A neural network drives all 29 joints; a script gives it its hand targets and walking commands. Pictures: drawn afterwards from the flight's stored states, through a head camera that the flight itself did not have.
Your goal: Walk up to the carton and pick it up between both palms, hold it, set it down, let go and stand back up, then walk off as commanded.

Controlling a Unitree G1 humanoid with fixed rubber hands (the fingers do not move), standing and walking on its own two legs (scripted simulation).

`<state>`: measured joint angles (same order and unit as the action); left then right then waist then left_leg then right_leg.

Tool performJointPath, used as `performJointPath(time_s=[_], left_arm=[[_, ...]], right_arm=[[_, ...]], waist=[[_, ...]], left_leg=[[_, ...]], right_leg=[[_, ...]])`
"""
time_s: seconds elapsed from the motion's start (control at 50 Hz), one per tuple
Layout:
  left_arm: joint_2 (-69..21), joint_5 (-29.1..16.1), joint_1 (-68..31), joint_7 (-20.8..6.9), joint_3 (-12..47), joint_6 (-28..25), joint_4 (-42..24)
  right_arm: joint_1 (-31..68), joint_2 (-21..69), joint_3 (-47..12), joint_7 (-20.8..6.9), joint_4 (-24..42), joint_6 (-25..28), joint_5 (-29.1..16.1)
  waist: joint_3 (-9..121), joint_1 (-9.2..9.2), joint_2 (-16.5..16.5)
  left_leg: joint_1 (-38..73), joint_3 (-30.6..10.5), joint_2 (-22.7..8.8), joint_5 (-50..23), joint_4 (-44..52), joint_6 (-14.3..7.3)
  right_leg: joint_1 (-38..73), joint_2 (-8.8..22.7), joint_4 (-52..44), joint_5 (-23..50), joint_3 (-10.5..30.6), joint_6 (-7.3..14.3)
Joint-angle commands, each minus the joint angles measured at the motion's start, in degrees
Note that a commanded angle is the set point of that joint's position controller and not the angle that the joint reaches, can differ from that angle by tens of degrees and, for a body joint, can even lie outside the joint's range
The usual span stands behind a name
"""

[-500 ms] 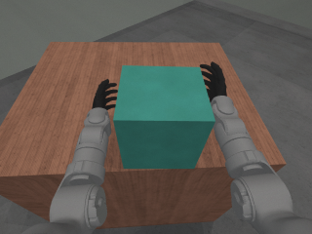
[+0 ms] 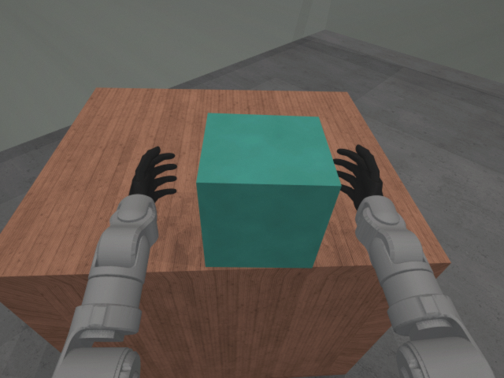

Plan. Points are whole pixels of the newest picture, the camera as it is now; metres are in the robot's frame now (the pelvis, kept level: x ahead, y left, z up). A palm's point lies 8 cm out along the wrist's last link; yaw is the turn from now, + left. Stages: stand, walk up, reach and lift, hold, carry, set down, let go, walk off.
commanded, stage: set down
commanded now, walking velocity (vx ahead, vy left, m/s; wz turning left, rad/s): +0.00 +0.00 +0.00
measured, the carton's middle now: (261, 192) +0.40 +0.00 +0.09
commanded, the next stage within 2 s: none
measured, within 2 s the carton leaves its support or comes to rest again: neither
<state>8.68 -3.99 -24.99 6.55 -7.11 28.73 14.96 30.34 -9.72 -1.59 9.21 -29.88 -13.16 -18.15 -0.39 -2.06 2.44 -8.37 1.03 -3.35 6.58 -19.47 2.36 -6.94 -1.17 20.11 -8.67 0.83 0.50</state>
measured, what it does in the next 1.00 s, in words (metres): stands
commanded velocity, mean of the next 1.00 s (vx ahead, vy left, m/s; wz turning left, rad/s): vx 0.00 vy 0.00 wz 0.00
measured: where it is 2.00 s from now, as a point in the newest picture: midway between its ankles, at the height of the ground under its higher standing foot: outside the picture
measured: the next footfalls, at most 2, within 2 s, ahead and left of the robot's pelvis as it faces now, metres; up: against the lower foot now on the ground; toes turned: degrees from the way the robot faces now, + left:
none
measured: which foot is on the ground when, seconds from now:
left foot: down 0.00-1.00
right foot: down 0.00-1.00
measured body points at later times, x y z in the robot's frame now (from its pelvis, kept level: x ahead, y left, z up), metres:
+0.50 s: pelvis +0.01 -0.01 +0.00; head +0.00 +0.01 +0.45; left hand +0.30 +0.20 +0.11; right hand +0.31 -0.20 +0.11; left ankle +0.05 +0.14 -0.75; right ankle +0.03 -0.11 -0.75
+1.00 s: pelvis +0.01 -0.01 +0.00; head +0.00 +0.00 +0.45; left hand +0.24 +0.21 +0.09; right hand +0.24 -0.20 +0.09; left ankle +0.05 +0.14 -0.75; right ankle +0.03 -0.11 -0.75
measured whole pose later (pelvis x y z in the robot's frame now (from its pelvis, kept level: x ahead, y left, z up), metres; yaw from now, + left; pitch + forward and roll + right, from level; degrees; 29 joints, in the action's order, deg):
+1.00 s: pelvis +0.01 -0.01 +0.00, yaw +0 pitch -4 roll +1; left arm 12.9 -10.1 14.3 3.5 -5.9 32.8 -26.0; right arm -17.3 -12.3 -1.6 8.0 21.5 -20.6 -18.1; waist -1.8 0.1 2.4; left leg -6.0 1.0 -2.9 5.1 -14.8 2.6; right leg -6.8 -0.9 20.1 -9.7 0.9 0.9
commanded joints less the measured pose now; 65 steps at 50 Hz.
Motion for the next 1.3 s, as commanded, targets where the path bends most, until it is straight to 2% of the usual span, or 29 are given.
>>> performJointPath(time_s=[0.0,0.06,0.18,0.22,0.24,0.28,0.38,0.44,0.52,0.6,0.68,0.7,0.76,0.8,0.86,0.88,0.94,1.02,1.14,1.28], left_arm=[[4.87,-0.66,-11.09,1.22,0.03,2.62,-14.28],[4.5,-0.91,-8.33,0.35,0.2,4.69,-15.59],[6.32,-3.19,-6.19,-0.07,0.72,5.63,-24.72],[7.03,-4.24,-4.71,0.04,0.71,5.53,-27.36],[6.61,-4.08,-1.07,0.13,0.55,5.72,-29.69],[6.39,-3.79,1.75,0.13,0.19,6.38,-33.03],[5.05,-2.35,11.76,-1.34,-1.76,9.25,-37.08],[5.06,-2.56,16.1,-2.38,-2.18,10.14,-42.19],[6.87,-4.36,17.65,-2.87,-2.55,8.62,-45.86],[7.18,-5.83,23.92,-2.47,-1.76,6.1,-50.44],[6.11,-4.99,32.63,-2.87,-1.44,5.58,-50.67],[5.89,-4.97,32.94,-3.21,-1.05,5.48,-50.14],[6.6,-5.12,34.53,-3.86,-1.04,4.12,-49.69],[8.5,-6.01,32.8,-3.67,-1.36,2.57,-50.1],[9.73,-7.07,33.61,-3.18,-0.93,1.04,-50.84],[9.63,-7.41,33.51,-2.93,-0.49,0.62,-50.22],[10.25,-8.13,32.88,-3.36,0.13,0.63,-46.08],[9.71,-7.73,32.65,-4.19,0.74,1.28,-42.01],[9.26,-6.5,33.68,-4.46,0.31,-0.53,-42.25],[10.77,-5.37,40.47,-5.01,-1.34,-3.9,-39.45]], right_arm=[[10.23,-12.37,2.08,-2.26,12.22,-2.34,-2.69],[7.87,-12.52,2.49,-2.51,14.61,-3.33,-2.75],[6.22,-12.06,2.51,-2.36,32.01,-2.17,-2.63],[4.52,-12.64,3.03,-2.15,36.75,-1.89,-2.56],[0.58,-12.94,2.83,-2.13,38.59,-1.88,-2.84],[-3.3,-13.57,3.42,-2.0,40.56,-2.44,-2.85],[-14.33,-13.51,3.14,-1.25,43.14,-4.92,-3.22],[-18.76,-13.25,3.4,-0.74,48.31,-6.07,-3.27],[-20.95,-12.11,3.1,-0.26,55.91,-5.84,-2.74],[-27.57,-11.78,3.58,-0.49,61.33,-5.0,-1.99],[-36.47,-11.18,3.56,-0.94,61.67,-5.77,-1.49],[-37.08,-11.05,3.79,-1.03,61.68,-6.06,-1.01],[-39.12,-9.84,3.36,-1.27,63.73,-6.18,-0.44],[-38.08,-8.75,2.89,-1.31,67.16,-5.57,0.07],[-39.96,-8.52,3.76,-1.7,68.2,-4.96,0.86],[-40.49,-8.46,4.07,-1.96,67.44,-4.95,1.21],[-41.18,-7.55,5.23,-2.15,64.61,-5.66,2.54],[-41.66,-6.84,5.8,-2.51,60.37,-6.48,3.64],[-43.96,-7.48,5.62,-3.55,57.16,-6.88,3.8],[-48.33,-9.47,5.85,-4.11,55.22,-3.57,4.93]], waist=[[9.95,1.82,-3.72],[7.31,1.02,-2.36],[12.17,2.05,-0.89],[13.62,2.16,-0.81],[13.87,2.22,-0.83],[14.04,1.82,-1.87],[9.21,1.23,-1.89],[8.49,0.99,-1.56],[8.73,2.04,-1.24],[9.32,3.05,-2.26],[5.72,4.17,-3.12],[5.03,4.15,-2.72],[3.52,5.65,-2.21],[3.25,7.06,-1.85],[2.29,7.7,-1.91],[2.11,7.66,-2.55],[0.35,6.68,-1.83],[-1.41,5.59,-2.13],[-1.01,6.0,-2.79],[3.06,6.25,-3.16]], left_leg=[[8.34,1.25,3.95,5.65,3.97,-2.04],[7.68,1.49,4.26,5.53,4.29,-2.27],[6.9,2.12,4.63,4.11,3.64,-3.04],[6.78,2.08,4.57,3.12,3.42,-3.08],[8.11,1.93,4.43,1.26,3.39,-2.97],[9.37,1.87,4.26,-1.31,3.14,-2.59],[11.25,1.99,4.44,-6.38,3.52,-2.08],[12.14,2.08,4.5,-8.31,3.62,-1.76],[10.95,2.28,4.94,-7.9,3.76,-1.78],[12.32,2.19,4.54,-9.31,4.02,-1.33],[14.57,2.11,3.92,-9.74,4.99,-1.05],[14.72,2.12,3.76,-9.29,5.1,-1.08],[14.44,2.48,3.61,-7.68,5.4,-1.07],[13.04,2.95,3.79,-4.9,5.8,-1.45],[12.31,3.05,3.5,-1.78,6.27,-1.64],[12.1,3.01,3.39,-0.45,6.43,-1.65],[11.23,3.28,3.39,3.8,6.53,-2.12],[10.99,3.44,3.2,6.23,6.67,-2.13],[11.61,3.2,3.01,3.85,6.08,-1.55],[14.17,3.02,3.6,-6.64,3.99,-0.94]], right_leg=[[-4.79,-2.15,-5.39,-5.61,-1.95,-1.36],[-4.01,-1.71,-5.85,-5.88,-1.53,-1.71],[-2.28,-1.66,-4.63,-4.65,-1.07,-2.31],[-1.83,-1.7,-4.07,-3.87,-0.8,-2.28],[-0.79,-1.86,-4.11,-2.02,-0.75,-2.13],[-0.44,-1.99,-3.81,0.13,-0.57,-1.9],[0.8,-1.92,-4.7,4.52,0.31,-1.8],[1.06,-1.65,-4.98,7.04,0.92,-2.17],[0.25,-0.93,-5.11,6.96,1.82,-2.41],[-0.27,-0.79,-5.42,7.24,1.78,-1.93],[-1.01,-0.61,-7.05,6.29,2.03,-1.39],[-1.66,-0.63,-7.38,5.46,2.1,-1.3],[-2.87,-0.43,-8.37,2.84,2.19,-1.35],[-4.34,0.05,-8.95,-0.67,2.65,-1.45],[-6.1,0.39,-9.6,-5.14,2.59,-1.16],[-6.67,0.46,-9.68,-6.7,2.46,-0.85],[-8.21,1.17,-10.73,-11.82,2.69,-0.84],[-8.8,1.51,-11.19,-14.29,2.82,-0.71],[-7.8,1.14,-10.37,-11.88,2.39,-0.68],[-5.0,0.3,-9.2,0.03,1.58,-1.05]])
